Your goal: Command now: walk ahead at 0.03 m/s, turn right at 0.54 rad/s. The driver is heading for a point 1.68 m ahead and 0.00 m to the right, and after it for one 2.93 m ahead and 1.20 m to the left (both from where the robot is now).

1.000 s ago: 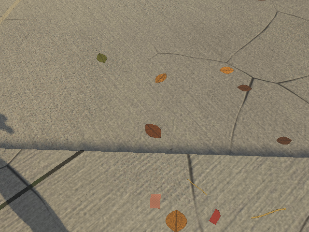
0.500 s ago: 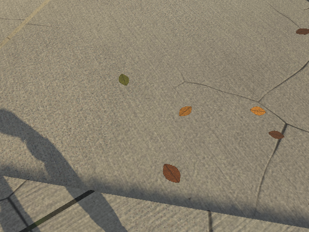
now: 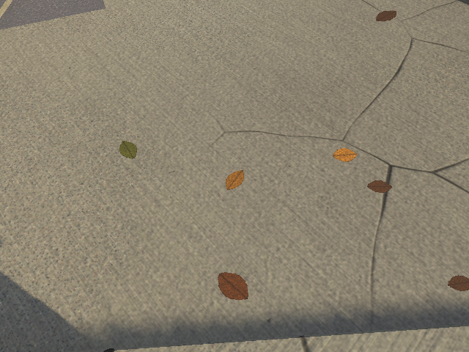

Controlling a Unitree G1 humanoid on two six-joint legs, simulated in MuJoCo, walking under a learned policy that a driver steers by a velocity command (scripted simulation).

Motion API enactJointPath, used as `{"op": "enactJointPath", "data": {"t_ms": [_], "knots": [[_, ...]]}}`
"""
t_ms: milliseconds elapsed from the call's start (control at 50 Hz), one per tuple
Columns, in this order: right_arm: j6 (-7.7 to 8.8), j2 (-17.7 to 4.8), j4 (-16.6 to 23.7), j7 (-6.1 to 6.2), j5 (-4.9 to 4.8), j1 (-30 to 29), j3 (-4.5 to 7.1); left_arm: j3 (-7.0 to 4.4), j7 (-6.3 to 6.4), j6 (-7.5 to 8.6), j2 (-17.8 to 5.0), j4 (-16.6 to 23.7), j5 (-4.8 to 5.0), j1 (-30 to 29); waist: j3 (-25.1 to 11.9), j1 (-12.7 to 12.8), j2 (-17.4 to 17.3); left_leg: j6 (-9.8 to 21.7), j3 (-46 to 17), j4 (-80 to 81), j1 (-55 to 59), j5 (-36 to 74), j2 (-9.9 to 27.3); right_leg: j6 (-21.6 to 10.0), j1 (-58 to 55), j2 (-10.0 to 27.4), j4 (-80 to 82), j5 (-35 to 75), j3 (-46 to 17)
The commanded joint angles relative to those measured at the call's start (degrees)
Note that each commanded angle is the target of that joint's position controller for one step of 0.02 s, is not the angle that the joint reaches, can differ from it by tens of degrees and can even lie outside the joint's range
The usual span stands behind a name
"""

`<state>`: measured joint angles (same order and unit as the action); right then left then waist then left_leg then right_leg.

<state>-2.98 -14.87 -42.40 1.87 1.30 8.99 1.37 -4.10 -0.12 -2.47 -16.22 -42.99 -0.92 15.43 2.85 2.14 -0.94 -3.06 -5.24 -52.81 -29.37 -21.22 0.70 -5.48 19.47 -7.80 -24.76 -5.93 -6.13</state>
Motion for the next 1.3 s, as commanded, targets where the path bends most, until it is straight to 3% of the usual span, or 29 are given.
{"op": "enactJointPath", "data": {"t_ms": [20,120,140,160,180,200,220,240,260,300,400,520,560,580,600,620,640,660,680,700,740,760,800,820,860,960,1300], "knots": [[0.77,-4.7,4.1,0.38,-0.40,-0.1,1.09,-2.62,0.07,-0.18,-8.9,3.8,-0.41,1.3,-5.8,0.4,8.1,0.2,1.6,4.1,1.2,-0.4,-1.9,-7.4,-5.5,14.2,9.0,-8.7,-19.1],[2.47,-5.0,4.3,0.84,-1.52,4.1,0.93,-3.02,-0.47,-0.60,-8.9,5.0,-0.42,-1.4,-6.7,-1.1,9.6,3.1,1.7,17.5,10.4,-2.3,-4.8,-5.3,-5.5,13.6,6.1,0.3,-24.1],[2.87,-4.8,3.8,1.11,-1.48,6.6,0.93,-2.99,-0.46,-0.68,-8.7,5.3,0.03,-2.7,-6.6,-2.8,9.1,3.8,2.0,24.7,14.9,0.9,-5.0,-3.5,-3.7,12.4,4.9,-0.8,-24.0],[3.34,-5.9,3.3,1.52,-1.04,8.9,1.27,-2.74,-0.25,-0.62,-7.8,5.7,0.70,-3.4,-6.4,-4.1,7.3,4.7,0.4,33.4,20.6,4.3,-2.9,-0.6,0.0,9.8,2.8,-6.7,-22.6],[3.49,-10.7,4.3,1.97,-0.13,7.5,2.18,-1.87,-0.07,-0.42,-4.0,6.1,1.13,-0.5,-6.4,-1.6,-3.1,7.6,-11.7,40.8,24.4,-1.1,9.2,3.1,5.4,3.8,-7.0,-20.1,-15.3],[3.10,-15.3,6.6,1.60,0.46,2.1,3.03,-2.14,0.40,0.00,-4.1,7.0,0.89,-0.3,-3.3,-0.7,-12.6,13.5,-25.8,42.7,21.7,6.9,21.4,5.2,15.3,-5.2,-19.5,-27.1,-1.6],[2.90,-12.5,6.1,1.19,0.98,3.1,2.80,-3.10,0.47,0.04,-8.6,6.0,-1.22,-1.6,-3.1,-1.2,-6.2,16.6,-21.6,39.6,17.8,17.3,21.6,5.9,13.1,0.5,-30.6,-25.8,-1.5],[3.01,-8.5,6.7,0.87,0.45,0.9,1.68,-3.46,0.08,-0.11,-8.8,4.9,-0.99,-0.4,-3.3,0.5,-3.4,15.7,-15.4,37.8,16.5,23.0,17.6,6.0,11.2,1.0,-35.3,-22.8,-1.4],[3.02,-7.0,7.1,0.60,0.29,-1.1,1.24,-3.37,-0.29,-0.62,-8.2,3.9,-0.83,1.2,-3.0,1.7,-3.4,14.0,-9.2,36.7,16.4,26.8,13.8,6.4,10.7,1.2,-39.3,-19.7,-0.7],[3.04,-6.3,8.0,0.77,0.25,-1.5,1.08,-3.09,-1.28,-1.53,-7.7,3.3,-0.46,2.4,-4.3,1.3,-7.5,13.2,-3.0,35.0,19.8,33.3,10.7,7.7,12.5,1.6,-45.1,-17.5,1.5],[3.42,-7.7,5.6,0.57,0.05,7.0,2.07,-1.53,-1.36,-2.08,-5.4,5.0,0.23,-3.7,-5.1,-3.4,-7.3,15.2,-3.0,32.4,28.9,38.7,12.4,9.3,14.6,1.9,-37.0,-18.5,0.8],[3.33,-8.7,4.4,-0.82,0.37,6.2,2.54,0.42,-0.67,-2.25,-3.1,4.9,0.94,-5.4,-5.7,-3.9,-10.3,15.5,-1.5,30.4,23.6,37.0,12.1,7.2,0.1,3.4,-16.6,-22.4,6.2],[2.90,-9.0,3.5,-1.10,0.04,6.2,2.67,0.86,-0.31,-1.80,-2.7,4.3,1.11,-4.0,-5.8,-2.8,-9.9,14.9,-1.7,28.4,22.5,37.9,11.8,5.9,-4.4,3.5,-7.2,-17.5,7.6],[2.61,-8.8,3.1,-1.12,-0.38,5.8,2.61,1.24,-0.12,-1.26,-2.1,3.4,0.92,-2.3,-5.6,-1.3,-8.5,13.2,-0.9,26.7,20.5,36.3,11.0,5.0,-9.2,3.8,2.7,-9.6,7.9],[2.61,-8.1,2.7,-1.06,-0.50,6.9,2.43,1.42,0.19,-0.45,-3.0,3.1,0.17,-1.9,-6.1,-1.2,-6.2,10.1,-0.6,25.8,16.1,30.6,10.4,4.1,-15.7,6.3,9.0,-1.6,4.1],[2.73,-5.0,3.6,-1.38,-0.36,8.6,1.63,1.20,0.55,0.52,-6.5,3.5,-1.06,-1.0,-8.9,-2.4,3.2,6.6,2.5,19.7,9.8,17.1,7.0,2.4,-23.0,17.2,11.4,1.2,-8.3],[2.38,-1.6,4.4,-1.10,-1.06,8.0,0.46,0.96,0.84,0.94,-8.9,3.7,-0.39,-4.9,-4.9,-3.8,13.5,4.3,6.7,22.5,9.3,-1.8,0.7,-3.6,-13.7,24.9,8.2,16.7,-14.2],[1.52,-4.3,3.3,-0.68,-0.64,6.4,0.98,1.76,0.83,1.47,-5.4,3.7,-0.44,-5.8,-3.8,-2.1,10.9,3.8,5.1,19.0,12.0,-6.0,1.6,-6.1,-11.7,24.1,7.4,16.2,-12.9],[1.18,-4.6,3.0,-0.82,-0.76,5.7,1.21,2.52,0.95,1.85,-3.8,3.5,-0.49,-6.9,-2.9,-2.4,10.4,3.9,4.9,19.2,11.7,-5.0,0.7,-5.8,-11.2,22.6,7.5,14.8,-11.3],[1.17,-4.6,2.3,-1.01,-0.90,5.8,1.28,2.87,1.25,1.89,-3.3,3.1,-0.65,-8.1,-2.5,-3.0,10.0,3.8,4.6,20.7,12.6,-2.8,0.5,-4.5,-11.3,20.3,7.2,13.7,-9.0],[1.46,-4.3,0.8,-1.22,-0.57,7.8,1.22,2.89,1.81,2.18,-3.8,2.3,0.12,-8.4,-3.8,-3.9,10.6,3.4,5.1,25.5,16.4,5.3,0.1,-2.2,-11.7,16.9,5.0,17.7,-5.3],[1.80,-4.0,-0.1,-1.19,-0.48,8.7,0.95,2.89,1.83,2.22,-3.8,1.9,0.45,-8.0,-4.8,-4.1,8.9,3.1,5.1,28.7,19.3,10.8,0.4,-1.0,-11.4,15.9,4.2,15.6,-4.3],[2.44,-5.1,-0.7,-1.12,-0.12,7.5,0.85,3.11,1.58,2.25,-3.0,0.8,0.57,-5.6,-4.2,-2.4,6.1,2.8,2.1,30.9,23.1,16.1,3.1,1.4,-7.2,13.5,5.7,0.8,-4.6],[2.40,-6.2,-1.7,-1.29,-0.48,7.5,1.33,2.87,1.36,1.96,-3.4,0.2,0.46,-5.2,-1.2,-1.9,2.5,3.2,2.0,30.3,19.8,14.6,2.9,1.8,-7.0,12.0,7.0,-4.7,-3.6],[2.44,-4.4,-2.9,-1.49,-0.50,7.6,0.96,2.89,1.43,1.82,-3.4,-1.3,0.16,-5.4,1.0,-2.6,1.4,3.5,1.6,31.7,18.9,14.2,3.1,1.8,-6.7,11.9,6.6,-5.3,-3.5],[2.96,-4.4,-5.9,-0.87,-0.59,7.6,1.03,2.96,1.48,2.62,-2.9,-4.3,0.33,-4.5,-2.1,-2.7,0.5,4.2,1.0,32.6,21.3,16.1,3.7,1.8,-8.7,11.7,5.4,-0.6,-2.7],[2.66,-2.6,-16.5,-0.21,-0.66,7.6,0.20,3.74,2.29,2.56,-1.6,-15.5,0.33,0.8,0.0,-2.6,1.0,5.3,0.3,34.1,21.8,14.4,4.3,2.4,-7.7,11.4,7.2,-2.0,-1.9]]}}
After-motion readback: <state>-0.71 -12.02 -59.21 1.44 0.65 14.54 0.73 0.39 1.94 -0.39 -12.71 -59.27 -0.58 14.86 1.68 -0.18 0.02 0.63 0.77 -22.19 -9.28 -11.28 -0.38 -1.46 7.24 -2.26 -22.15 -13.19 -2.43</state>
